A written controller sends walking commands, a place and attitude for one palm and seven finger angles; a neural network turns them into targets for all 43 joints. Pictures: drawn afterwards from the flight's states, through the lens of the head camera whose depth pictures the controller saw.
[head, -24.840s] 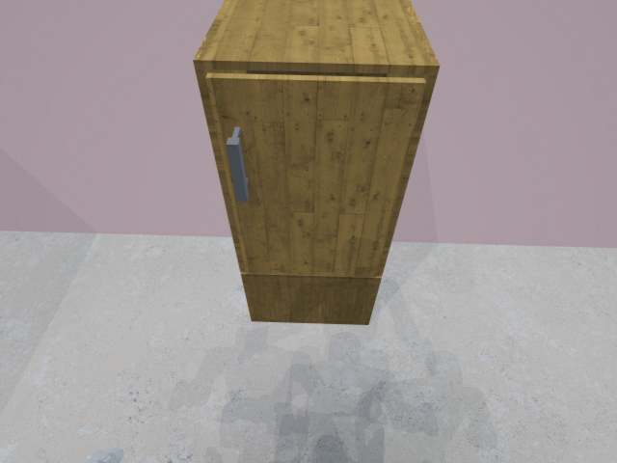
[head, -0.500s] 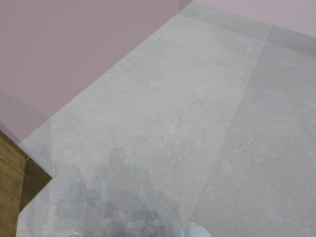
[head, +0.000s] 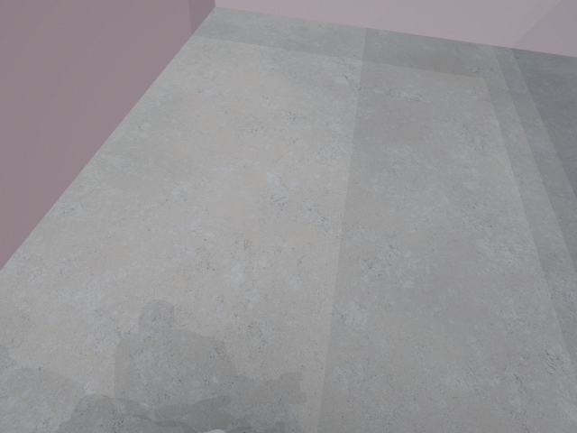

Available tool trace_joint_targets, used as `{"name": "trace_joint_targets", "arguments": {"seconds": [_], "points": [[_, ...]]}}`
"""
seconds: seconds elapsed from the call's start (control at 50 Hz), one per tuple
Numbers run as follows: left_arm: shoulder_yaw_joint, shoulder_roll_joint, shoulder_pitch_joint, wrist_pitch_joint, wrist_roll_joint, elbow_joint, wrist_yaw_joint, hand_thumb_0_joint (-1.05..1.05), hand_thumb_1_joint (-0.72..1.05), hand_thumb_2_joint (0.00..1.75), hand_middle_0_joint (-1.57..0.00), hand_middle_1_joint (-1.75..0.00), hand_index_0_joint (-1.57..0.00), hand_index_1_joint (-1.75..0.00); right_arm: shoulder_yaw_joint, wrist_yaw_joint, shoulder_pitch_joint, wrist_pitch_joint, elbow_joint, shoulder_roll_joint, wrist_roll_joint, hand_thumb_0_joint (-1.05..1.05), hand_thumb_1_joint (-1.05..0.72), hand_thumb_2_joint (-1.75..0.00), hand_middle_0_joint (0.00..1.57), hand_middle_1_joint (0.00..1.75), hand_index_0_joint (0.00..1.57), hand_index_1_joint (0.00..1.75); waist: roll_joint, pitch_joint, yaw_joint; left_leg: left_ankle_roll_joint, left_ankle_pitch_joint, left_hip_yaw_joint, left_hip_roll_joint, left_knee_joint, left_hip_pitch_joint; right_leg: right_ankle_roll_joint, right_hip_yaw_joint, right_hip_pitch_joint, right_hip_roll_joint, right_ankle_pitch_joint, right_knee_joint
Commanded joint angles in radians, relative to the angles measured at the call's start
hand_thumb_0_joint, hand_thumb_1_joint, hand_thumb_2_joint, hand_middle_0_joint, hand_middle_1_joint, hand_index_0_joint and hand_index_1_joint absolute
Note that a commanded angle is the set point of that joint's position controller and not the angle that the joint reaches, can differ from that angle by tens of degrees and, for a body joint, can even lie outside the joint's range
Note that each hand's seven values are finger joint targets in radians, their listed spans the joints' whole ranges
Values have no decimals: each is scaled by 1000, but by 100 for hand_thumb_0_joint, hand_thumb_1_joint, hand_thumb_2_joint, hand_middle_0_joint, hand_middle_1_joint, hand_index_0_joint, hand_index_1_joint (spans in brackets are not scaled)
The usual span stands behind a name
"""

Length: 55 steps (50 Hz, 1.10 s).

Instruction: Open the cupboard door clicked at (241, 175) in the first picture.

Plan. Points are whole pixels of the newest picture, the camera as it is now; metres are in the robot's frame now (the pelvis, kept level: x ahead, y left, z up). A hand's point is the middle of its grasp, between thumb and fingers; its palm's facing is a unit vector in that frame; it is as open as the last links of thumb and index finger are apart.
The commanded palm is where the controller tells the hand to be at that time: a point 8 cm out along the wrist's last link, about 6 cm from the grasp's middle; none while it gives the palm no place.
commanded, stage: walk to a spot facing it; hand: left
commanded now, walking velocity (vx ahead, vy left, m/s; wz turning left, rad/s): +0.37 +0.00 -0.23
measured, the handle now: out of the picture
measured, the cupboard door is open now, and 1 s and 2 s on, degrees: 46 46 46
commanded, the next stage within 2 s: turn to face it in 0.80 s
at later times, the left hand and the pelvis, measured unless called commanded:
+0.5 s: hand (202, 360) +0.26 +0.15 -0.17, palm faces -0.01 -0.98 -0.18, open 7.2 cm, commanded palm none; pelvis +0.24 -0.04 +0.01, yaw -4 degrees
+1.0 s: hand (251, 225) +0.54 +0.09 -0.15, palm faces +0.00 -0.98 -0.20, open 7.2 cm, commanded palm none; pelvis +0.48 -0.09 +0.02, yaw -2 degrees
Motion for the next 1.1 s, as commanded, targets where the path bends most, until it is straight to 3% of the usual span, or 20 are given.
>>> {"name": "trace_joint_targets", "arguments": {"seconds": [0.0, 0.06, 0.16, 0.18, 0.2, 0.22, 0.24, 0.32, 0.46, 0.5, 0.58, 0.64, 0.72, 0.76, 0.78, 0.8, 0.9, 1.02, 1.06, 1.08], "points": [[19, 67, -212, -62, 7, -157, -6, 0, 90, 90, -20, -30, -20, -30, -52, -20, 288, -4, 45, -184, -7, 0, -90, -90, 20, 30, 20, 30, 178, 30, -69, 180, -108, -493, 349, -441, 307, 0, 26, -495, -100, 68, 433], [0, 27, -171, -45, 3, -129, -24, 0, 90, 90, -20, -30, -20, -30, -40, -22, 225, -14, 60, -140, -1, 0, -90, -90, 20, 30, 20, 30, 220, -30, -22, 104, 218, -121, 212, -378, 306, 16, -56, -319, -104, 127, 136], [11, 53, -33, -47, 2, -62, -18, 0, 90, 90, -20, -30, -20, -30, -46, -8, 187, 16, 90, -148, 7, 0, -90, -90, 20, 30, 20, 30, 93, -92, 44, 56, 40, 23, 138, -243, 148, 0, -190, 164, 10, 256, -276], [28, 107, 82, -52, 3, -28, -9, 0, 90, 90, -20, -30, -20, -30, -41, -3, 162, 18, 84, -126, 16, 0, -90, -90, 20, 30, 20, 30, -6, -107, 108, 27, -6, 74, 88, -80, 10, -31, -95, 356, -45, 174, -333], [57, 223, 220, -58, 9, 13, 7, 0, 90, 90, -20, -30, -20, -30, -25, 6, 122, 18, 54, -59, 31, 0, -90, -90, 20, 30, 20, 30, -275, -131, 176, -16, -181, 158, -30, 221, -246, -134, 280, 532, -285, -17, -474], [70, 278, 277, -52, -11, 25, 17, 0, 90, 90, -20, -30, -20, -30, -24, 7, 38, 20, 7, -64, 31, 0, -90, -90, 20, 30, 20, 30, -336, -105, 208, -9, -385, 38, -45, 454, -374, -224, 529, 519, -435, -74, -646], [64, 249, 234, -47, -12, 20, 30, 0, 90, 90, -20, -30, -20, -30, -35, 8, -21, 18, 1, -76, 28, 0, -90, -90, 20, 30, 20, 30, -181, -33, 183, -5, -314, -43, 1, 536, -416, -263, 520, 447, -437, -54, -640], [27, 117, 63, -71, -1, -1, 43, 0, 90, 90, -20, -30, -20, -30, -34, 9, 26, 32, 65, -34, 20, 0, -90, -90, 20, 30, 20, 30, -167, -28, 50, -26, -154, -61, 55, 330, -200, -170, 153, 204, -310, 351, -590], [29, 128, 42, -76, -12, 28, 26, 0, 90, 90, -20, -30, -20, -30, -46, 15, 188, 6, 125, -76, 14, 0, -90, -90, 20, 30, 20, 30, 37, -61, -52, 10, 77, 31, -27, -166, 326, -73, -13, 20, -154, 334, -335], [3, 46, 20, -77, -14, -32, 18, 0, 90, 90, -20, -30, -20, -30, -82, -12, 442, 4, 173, -255, -5, 0, -90, -90, 20, 30, 20, 30, 355, -190, -142, 211, -35, -545, 380, -357, 609, 3, -121, -320, 26, -88, 255], [7, 48, -119, -67, -1, -51, 3, 0, 90, 90, -20, -30, -20, -30, -49, -21, 238, -3, 130, -129, 2, 0, -90, -90, 20, 30, 20, 30, 167, 42, -42, 171, 23, -336, 310, -425, 282, 14, 0, -404, -138, 88, 371], [-3, 16, -92, -48, -4, -41, -11, 0, 90, 90, -20, -30, -20, -30, -49, -16, 165, -5, 123, -133, 5, 0, -90, -90, 20, 30, 20, 30, 189, 3, 0, 119, 92, -89, 208, -416, 208, 27, -84, -180, -129, 126, 0], [9, 38, 4, -47, 1, -4, -9, 0, 90, 90, -20, -30, -20, -30, -54, -5, 123, 19, 126, -147, 12, 0, -90, -90, 20, 30, 20, 30, 89, -23, 51, 87, -151, -30, 148, -333, 75, 32, -190, 129, -44, 263, -224], [35, 137, 165, -57, 7, 37, 6, 0, 90, 90, -20, -30, -20, -30, -41, 3, 87, 27, 115, -89, 20, 0, -90, -90, 20, 30, 20, 30, -84, -45, 139, 20, -233, 88, 13, -30, -101, -22, -9, 353, -153, 81, -375], [62, 246, 267, -62, 5, 65, 18, 0, 90, 90, -20, -30, -20, -30, -29, 11, 70, 30, 82, -28, 30, 0, -90, -90, 20, 30, 20, 30, -359, -61, 186, -6, -344, 118, -88, 265, -283, -126, 360, 448, -376, -92, -581], [59, 258, 284, -54, -9, 62, 24, 0, 90, 90, -20, -30, -20, -30, -31, 13, 1, 30, 45, -49, 27, 0, -90, -90, 20, 30, 20, 30, -281, -51, 199, 10, -379, -7, -55, 451, -328, -193, 486, 415, -445, -151, -693], [12, 91, 105, -86, 3, 34, 53, 0, 90, 90, -20, -30, -20, -30, -23, 6, 20, 34, 99, 4, 25, 0, -90, -90, 20, 30, 20, 30, -127, -52, 55, -16, -172, -65, 29, 304, -188, -142, 53, 262, -353, 651, -542], [15, 122, 37, -71, -16, 24, 53, 0, 90, 90, -20, -30, -20, -30, -20, 16, 163, 38, 135, -29, 22, 0, -90, -90, 20, 30, 20, 30, -29, -105, -25, 10, 266, 37, -69, -153, 214, -7, -194, 170, -235, 695, -277], [0, 65, 50, -54, -28, -28, 54, 0, 90, 90, -20, -30, -20, -30, -60, -5, 305, 38, 135, -217, 13, 0, -90, -90, 20, 30, 20, 30, 355, -219, -77, 235, 809, -459, 309, -212, 468, 88, -208, -151, -44, -168, 209], [-3, 91, -37, -41, -18, -68, 60, 0, 90, 90, -20, -30, -20, -30, -60, -20, 299, 49, 129, -236, 15, 0, -90, -90, 20, 30, 20, 30, 234, -174, -89, 280, 757, -521, 337, -231, 400, 80, -81, -198, -44, -220, 333]]}}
